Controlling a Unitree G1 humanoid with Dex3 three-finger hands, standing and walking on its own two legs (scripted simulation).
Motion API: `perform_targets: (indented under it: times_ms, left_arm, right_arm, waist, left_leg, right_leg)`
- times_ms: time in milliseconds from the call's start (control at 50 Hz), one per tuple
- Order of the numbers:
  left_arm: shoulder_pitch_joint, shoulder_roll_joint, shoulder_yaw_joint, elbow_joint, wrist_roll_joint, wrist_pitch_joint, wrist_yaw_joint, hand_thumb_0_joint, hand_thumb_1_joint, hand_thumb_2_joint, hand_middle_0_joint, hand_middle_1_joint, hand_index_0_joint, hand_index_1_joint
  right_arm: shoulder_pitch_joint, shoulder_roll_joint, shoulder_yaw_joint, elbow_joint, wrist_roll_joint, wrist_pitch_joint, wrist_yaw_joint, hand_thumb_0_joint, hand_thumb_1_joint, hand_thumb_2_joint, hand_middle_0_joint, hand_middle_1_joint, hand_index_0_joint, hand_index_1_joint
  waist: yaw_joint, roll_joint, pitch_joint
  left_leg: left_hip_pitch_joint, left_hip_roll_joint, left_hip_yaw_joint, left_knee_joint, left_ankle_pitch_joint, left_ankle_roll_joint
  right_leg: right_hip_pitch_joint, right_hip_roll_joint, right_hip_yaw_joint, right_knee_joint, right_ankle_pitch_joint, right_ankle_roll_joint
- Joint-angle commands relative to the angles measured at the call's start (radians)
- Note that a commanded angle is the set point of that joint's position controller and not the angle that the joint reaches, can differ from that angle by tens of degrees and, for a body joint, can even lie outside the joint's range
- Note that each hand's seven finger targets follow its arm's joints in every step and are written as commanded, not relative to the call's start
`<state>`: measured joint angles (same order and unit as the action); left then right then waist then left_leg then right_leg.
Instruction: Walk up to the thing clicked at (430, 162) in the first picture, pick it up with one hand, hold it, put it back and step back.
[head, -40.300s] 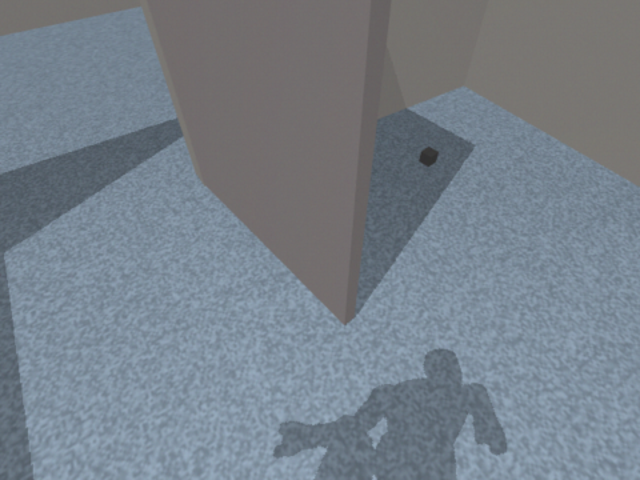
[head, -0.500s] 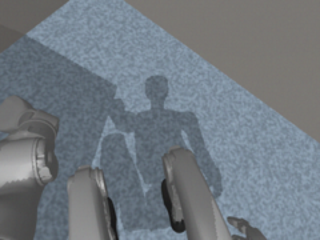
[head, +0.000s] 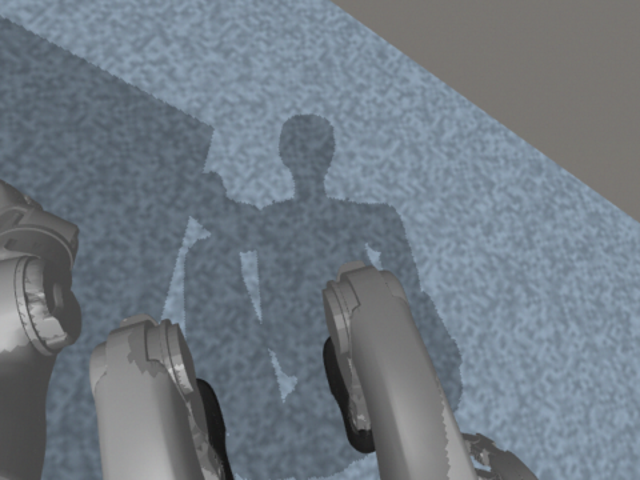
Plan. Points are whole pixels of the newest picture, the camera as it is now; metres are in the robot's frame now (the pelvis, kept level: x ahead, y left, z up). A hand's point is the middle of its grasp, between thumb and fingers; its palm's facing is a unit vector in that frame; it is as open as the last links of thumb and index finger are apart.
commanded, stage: crouch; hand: left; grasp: from above
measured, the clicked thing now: (30, 241) +0.46 +0.29 -0.18
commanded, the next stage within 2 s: lower in 0.22 s
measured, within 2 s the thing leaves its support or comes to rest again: rests again in 1.40 s
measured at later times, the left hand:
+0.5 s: hand (43, 235) +0.46 +0.28 -0.19, palm faces -0.24 -0.37 -0.90, open 6.8 cm
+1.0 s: hand (66, 239) +0.47 +0.28 -0.25, palm faces -0.22 -0.37 -0.90, open 6.8 cm
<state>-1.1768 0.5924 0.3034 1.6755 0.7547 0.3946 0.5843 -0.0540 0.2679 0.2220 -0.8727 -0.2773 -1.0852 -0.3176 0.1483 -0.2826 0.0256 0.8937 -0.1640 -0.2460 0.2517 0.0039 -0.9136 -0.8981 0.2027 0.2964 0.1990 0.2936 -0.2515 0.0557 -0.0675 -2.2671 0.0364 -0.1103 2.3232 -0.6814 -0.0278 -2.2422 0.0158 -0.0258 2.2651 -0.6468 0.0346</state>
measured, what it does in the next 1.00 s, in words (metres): stands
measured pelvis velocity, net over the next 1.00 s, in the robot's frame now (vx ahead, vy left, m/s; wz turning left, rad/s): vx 0.00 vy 0.01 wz -0.10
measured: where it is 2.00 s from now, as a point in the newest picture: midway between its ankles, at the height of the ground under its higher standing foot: (287, 437)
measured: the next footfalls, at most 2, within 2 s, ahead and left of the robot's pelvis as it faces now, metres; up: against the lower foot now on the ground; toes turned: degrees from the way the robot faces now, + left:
none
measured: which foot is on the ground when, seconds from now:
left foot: down 0.00-1.00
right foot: down 0.00-1.00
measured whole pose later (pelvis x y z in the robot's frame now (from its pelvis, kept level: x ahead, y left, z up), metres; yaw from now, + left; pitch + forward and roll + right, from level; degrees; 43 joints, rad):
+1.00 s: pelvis +0.00 +0.01 -0.04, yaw -6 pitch +30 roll -11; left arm -1.24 0.85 0.40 1.84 0.80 0.30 0.77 -0.02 0.24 0.35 -0.81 -0.35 -1.07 -0.47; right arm 0.13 -0.36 0.16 0.88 -0.25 -0.35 0.40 0.00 -0.93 -0.90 0.20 0.30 0.20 0.29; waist -0.37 -0.05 0.15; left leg -2.33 0.03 -0.22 2.49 -0.71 -0.03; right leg -2.25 0.03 -0.11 2.35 -0.64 0.05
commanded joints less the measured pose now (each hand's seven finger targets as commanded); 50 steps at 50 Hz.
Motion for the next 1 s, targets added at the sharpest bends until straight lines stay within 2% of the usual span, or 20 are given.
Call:
perform_targets:
  times_ms: [0, 40, 120, 200, 220, 240, 260, 280, 400, 440, 460, 520, 560, 660, 760, 780, 900, 940, 960, 980]
  left_arm:
    - [-0.353, 0.271, -0.005, -0.077, 0.057, -0.025, 0.071, 0.000, 0.747, 0.465, -1.192, -0.409, -1.194, -0.411]
    - [-0.363, 0.305, 0.015, -0.065, 0.080, -0.033, 0.092, 0.000, 0.768, 0.448, -1.202, -0.403, -1.206, -0.403]
    - [-0.397, 0.292, 0.012, -0.083, 0.093, -0.048, 0.116, 0.000, 0.767, 0.510, -1.211, -0.437, -1.207, -0.443]
    - [-0.411, 0.306, 0.030, -0.114, 0.081, -0.050, 0.132, 0.000, 0.778, 0.526, -1.215, -0.452, -1.211, -0.459]
    - [-0.364, 0.283, 0.028, -0.054, 0.071, -0.041, 0.134, 0.000, 0.770, 0.542, -1.221, -0.444, -1.210, -0.458]
    - [-0.385, 0.314, 0.044, -0.101, 0.070, -0.044, 0.139, 0.000, 0.752, 0.545, -1.216, -0.432, -1.202, -0.450]
    - [-0.373, 0.274, 0.023, -0.063, 0.068, -0.036, 0.135, 0.000, 0.758, 0.560, -1.215, -0.449, -1.201, -0.466]
    - [-0.393, 0.292, 0.038, -0.090, 0.062, -0.040, 0.139, 0.000, 0.749, 0.567, -1.203, -0.458, -1.189, -0.475]
    - [-0.310, 0.291, 0.032, 0.022, 0.052, -0.033, 0.121, 0.000, 0.701, 0.627, -1.199, -0.466, -1.171, -0.497]
    - [-0.337, 0.313, 0.020, 0.023, 0.069, -0.039, 0.110, 0.000, 0.691, 0.573, -1.157, -0.509, -1.150, -0.518]
    - [-0.332, 0.348, 0.028, -0.015, 0.078, -0.048, 0.111, 0.000, 0.683, 0.582, -1.163, -0.488, -1.149, -0.505]
    - [-0.310, 0.357, 0.036, 0.016, 0.090, -0.070, 0.121, 0.000, 0.706, 0.581, -1.188, -0.481, -1.172, -0.500]
    - [-0.346, 0.378, 0.030, -0.005, 0.107, -0.082, 0.128, 0.000, 0.716, 0.551, -1.166, -0.509, -1.165, -0.513]
    - [-0.355, 0.405, 0.059, 0.023, 0.098, -0.097, 0.186, 0.000, 0.694, 0.551, -1.145, -0.517, -1.142, -0.522]
    - [-0.375, 0.421, 0.066, 0.043, 0.083, -0.093, 0.221, 0.000, 0.698, 0.586, -1.136, -0.553, -1.136, -0.554]
    - [-0.364, 0.435, 0.073, 0.048, 0.075, -0.093, 0.226, 0.000, 0.673, 0.592, -1.149, -0.480, -1.131, -0.500]
    - [-0.334, 0.457, 0.060, 0.073, 0.064, -0.088, 0.227, 0.000, 0.658, 0.535, -1.130, -0.466, -1.121, -0.477]
    - [-0.316, 0.505, 0.085, 0.074, 0.064, -0.093, 0.231, 0.000, 0.665, 0.529, -1.125, -0.471, -1.119, -0.479]
    - [-0.313, 0.467, 0.051, 0.087, 0.062, -0.089, 0.225, 0.000, 0.672, 0.513, -1.124, -0.482, -1.123, -0.484]
    - [-0.306, 0.481, 0.058, 0.092, 0.061, -0.091, 0.228, 0.000, 0.659, 0.536, -1.117, -0.480, -1.112, -0.487]
  right_arm:
    - [0.248, -0.241, -0.046, 0.009, -0.009, -0.025, 0.002, 0.000, -0.906, -0.899, 0.199, 0.299, 0.199, 0.299]
    - [0.241, -0.252, -0.043, 0.013, -0.015, -0.032, 0.007, 0.000, -0.906, -0.899, 0.199, 0.299, 0.199, 0.299]
    - [0.248, -0.252, -0.033, 0.017, -0.031, -0.041, 0.025, 0.000, -0.908, -0.900, 0.199, 0.299, 0.199, 0.299]
    - [0.258, -0.265, -0.041, 0.029, -0.041, -0.042, 0.045, 0.000, -0.909, -0.901, 0.199, 0.299, 0.199, 0.299]
    - [0.248, -0.271, -0.043, 0.030, -0.043, -0.039, 0.049, 0.000, -0.909, -0.901, 0.199, 0.299, 0.199, 0.299]
    - [0.255, -0.279, -0.047, 0.031, -0.038, -0.040, 0.050, 0.000, -0.910, -0.902, 0.199, 0.299, 0.199, 0.299]
    - [0.252, -0.267, -0.042, 0.033, -0.044, -0.036, 0.055, 0.000, -0.911, -0.902, 0.199, 0.299, 0.199, 0.299]
    - [0.264, -0.280, -0.048, 0.038, -0.041, -0.038, 0.058, 0.000, -0.910, -0.902, 0.199, 0.299, 0.199, 0.299]
    - [0.273, -0.297, -0.033, 0.045, -0.037, -0.036, 0.071, 0.000, -0.913, -0.901, 0.199, 0.299, 0.199, 0.299]
    - [0.265, -0.296, -0.018, 0.052, -0.051, -0.044, 0.076, 0.000, -0.914, -0.900, 0.199, 0.299, 0.199, 0.299]
    - [0.263, -0.304, -0.020, 0.048, -0.043, -0.048, 0.075, 0.000, -0.914, -0.900, 0.199, 0.299, 0.199, 0.299]
    - [0.272, -0.302, 0.001, 0.029, -0.046, -0.057, 0.082, 0.000, -0.916, -0.902, 0.199, 0.299, 0.199, 0.299]
    - [0.268, -0.305, 0.010, 0.031, -0.054, -0.063, 0.088, 0.000, -0.914, -0.900, 0.199, 0.299, 0.199, 0.299]
    - [0.264, -0.339, 0.017, 0.030, -0.067, -0.077, 0.102, 0.000, -0.915, -0.901, 0.199, 0.300, 0.199, 0.300]
    - [0.261, -0.349, 0.035, 0.039, -0.084, -0.092, 0.122, 0.000, -0.916, -0.901, 0.199, 0.300, 0.199, 0.300]
    - [0.257, -0.357, 0.038, 0.037, -0.081, -0.093, 0.125, 0.000, -0.912, -0.900, 0.199, 0.300, 0.199, 0.300]
    - [0.241, -0.375, 0.067, 0.025, -0.083, -0.101, 0.145, 0.000, -0.915, -0.901, 0.199, 0.300, 0.199, 0.300]
    - [0.248, -0.384, 0.074, 0.035, -0.076, -0.101, 0.149, 0.000, -0.913, -0.901, 0.199, 0.300, 0.199, 0.300]
    - [0.222, -0.381, 0.079, 0.014, -0.083, -0.103, 0.154, 0.000, -0.916, -0.901, 0.199, 0.300, 0.199, 0.300]
    - [0.228, -0.389, 0.083, 0.012, -0.078, -0.105, 0.155, 0.000, -0.912, -0.900, 0.199, 0.300, 0.199, 0.300]
  waist:
    - [-0.043, 0.137, -0.647]
    - [-0.037, 0.169, -0.649]
    - [-0.051, 0.237, -0.650]
    - [-0.055, 0.292, -0.684]
    - [-0.047, 0.267, -0.656]
    - [-0.040, 0.295, -0.689]
    - [-0.058, 0.287, -0.665]
    - [-0.055, 0.295, -0.681]
    - [-0.074, 0.219, -0.579]
    - [-0.101, 0.174, -0.538]
    - [-0.078, 0.200, -0.558]
    - [-0.081, 0.202, -0.575]
    - [-0.104, 0.223, -0.576]
    - [-0.111, 0.265, -0.569]
    - [-0.143, 0.294, -0.529]
    - [-0.134, 0.283, -0.531]
    - [-0.158, 0.307, -0.493]
    - [-0.150, 0.306, -0.484]
    - [-0.169, 0.300, -0.450]
    - [-0.165, 0.280, -0.460]
  left_leg:
    - [0.363, -0.019, 0.090, -0.181, 0.149, 0.048]
    - [0.371, -0.019, 0.087, -0.174, 0.131, 0.045]
    - [0.423, -0.015, 0.084, -0.160, 0.142, 0.034]
    - [0.457, -0.014, 0.077, -0.155, 0.162, 0.028]
    - [0.445, -0.010, 0.071, -0.153, 0.151, 0.028]
    - [0.461, -0.012, 0.068, -0.159, 0.166, 0.025]
    - [0.471, -0.010, 0.069, -0.144, 0.170, 0.024]
    - [0.459, -0.009, 0.064, -0.147, 0.180, 0.023]
    - [0.375, -0.012, 0.053, -0.129, 0.190, 0.032]
    - [0.342, -0.014, 0.056, -0.099, 0.175, 0.043]
    - [0.340, -0.016, 0.058, -0.108, 0.178, 0.044]
    - [0.347, -0.013, 0.055, -0.103, 0.182, 0.040]
    - [0.369, -0.012, 0.047, -0.092, 0.177, 0.040]
    - [0.387, -0.005, 0.039, -0.083, 0.171, 0.037]
    - [0.403, -0.002, 0.036, -0.075, 0.175, 0.035]
    - [0.394, 0.001, 0.031, -0.075, 0.175, 0.035]
    - [0.423, 0.006, 0.010, -0.076, 0.196, 0.030]
    - [0.418, 0.009, -0.002, -0.081, 0.177, 0.031]
    - [0.403, 0.007, 0.003, -0.066, 0.185, 0.034]
    - [0.395, 0.009, -0.001, -0.068, 0.174, 0.036]
  right_leg:
    - [0.410, 0.018, -0.087, -0.240, 0.151, -0.040]
    - [0.372, 0.017, -0.093, -0.224, 0.130, -0.043]
    - [0.353, 0.019, -0.110, -0.206, 0.143, -0.049]
    - [0.350, 0.018, -0.128, -0.180, 0.164, -0.052]
    - [0.334, 0.021, -0.136, -0.176, 0.155, -0.052]
    - [0.338, 0.019, -0.136, -0.170, 0.166, -0.053]
    - [0.324, 0.020, -0.141, -0.166, 0.176, -0.053]
    - [0.333, 0.021, -0.143, -0.161, 0.184, -0.053]
    - [0.330, 0.028, -0.144, -0.155, 0.195, -0.049]
    - [0.337, 0.029, -0.149, -0.161, 0.191, -0.040]
    - [0.357, 0.030, -0.144, -0.164, 0.186, -0.042]
    - [0.385, 0.034, -0.146, -0.158, 0.189, -0.044]
    - [0.366, 0.031, -0.156, -0.147, 0.189, -0.045]
    - [0.379, 0.036, -0.173, -0.145, 0.202, -0.046]
    - [0.380, 0.032, -0.191, -0.143, 0.216, -0.044]
    - [0.391, 0.036, -0.191, -0.146, 0.215, -0.044]
    - [0.391, 0.039, -0.211, -0.132, 0.242, -0.046]
    - [0.392, 0.039, -0.215, -0.131, 0.227, -0.045]
    - [0.389, 0.037, -0.217, -0.124, 0.243, -0.043]
    - [0.406, 0.045, -0.217, -0.136, 0.231, -0.043]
